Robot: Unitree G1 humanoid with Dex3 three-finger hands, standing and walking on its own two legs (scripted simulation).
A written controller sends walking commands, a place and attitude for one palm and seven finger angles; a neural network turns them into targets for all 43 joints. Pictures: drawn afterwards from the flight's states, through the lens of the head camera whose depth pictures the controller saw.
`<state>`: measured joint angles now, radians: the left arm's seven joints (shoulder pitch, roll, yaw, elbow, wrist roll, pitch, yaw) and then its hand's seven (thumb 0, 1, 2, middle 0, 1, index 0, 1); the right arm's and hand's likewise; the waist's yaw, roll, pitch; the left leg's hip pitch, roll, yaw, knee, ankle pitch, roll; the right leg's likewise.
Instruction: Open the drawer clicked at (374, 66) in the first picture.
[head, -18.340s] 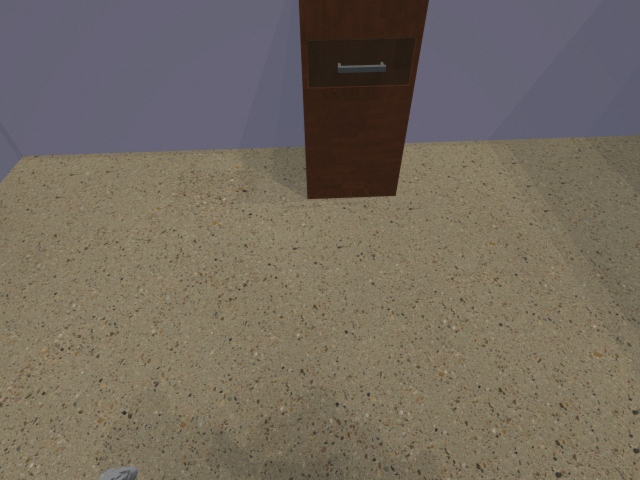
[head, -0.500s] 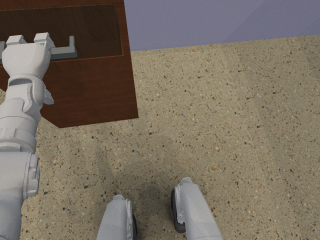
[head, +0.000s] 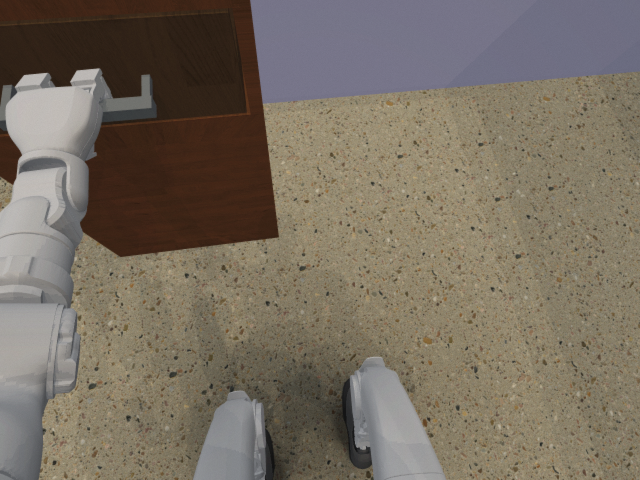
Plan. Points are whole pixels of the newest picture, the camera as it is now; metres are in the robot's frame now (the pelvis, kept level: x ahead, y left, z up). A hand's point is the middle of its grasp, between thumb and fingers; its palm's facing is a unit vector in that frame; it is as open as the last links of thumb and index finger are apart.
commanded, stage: close the thumb around the handle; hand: left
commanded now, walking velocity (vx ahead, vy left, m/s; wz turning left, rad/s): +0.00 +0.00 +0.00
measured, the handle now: (78, 100) +0.58 +0.25 +0.01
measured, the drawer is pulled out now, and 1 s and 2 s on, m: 0.00 0.09 0.22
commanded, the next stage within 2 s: pull the drawer open in 0.02 s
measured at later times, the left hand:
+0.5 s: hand (80, 172) +0.50 +0.25 -0.01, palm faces -0.07 -0.01 -1.00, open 5.4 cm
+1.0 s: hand (79, 214) +0.44 +0.24 -0.01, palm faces -0.03 -0.01 -1.00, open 5.4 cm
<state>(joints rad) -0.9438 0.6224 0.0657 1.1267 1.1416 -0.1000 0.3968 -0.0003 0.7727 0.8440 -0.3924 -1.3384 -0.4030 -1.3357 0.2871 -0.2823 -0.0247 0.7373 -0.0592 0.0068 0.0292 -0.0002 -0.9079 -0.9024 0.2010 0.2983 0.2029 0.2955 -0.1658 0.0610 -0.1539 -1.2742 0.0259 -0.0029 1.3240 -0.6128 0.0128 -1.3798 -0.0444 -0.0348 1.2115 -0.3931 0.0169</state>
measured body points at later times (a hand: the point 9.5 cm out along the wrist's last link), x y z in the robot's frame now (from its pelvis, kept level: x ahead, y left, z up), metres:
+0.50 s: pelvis +0.01 +0.00 +0.02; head +0.18 -0.01 +0.43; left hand +0.49 +0.24 +0.04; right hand +0.03 -0.27 -0.12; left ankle -0.01 +0.11 -0.61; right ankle +0.08 -0.14 -0.61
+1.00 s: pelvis +0.02 +0.00 +0.03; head +0.16 -0.01 +0.46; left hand +0.44 +0.24 +0.04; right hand +0.10 -0.28 -0.11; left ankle -0.01 +0.11 -0.61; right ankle +0.08 -0.14 -0.61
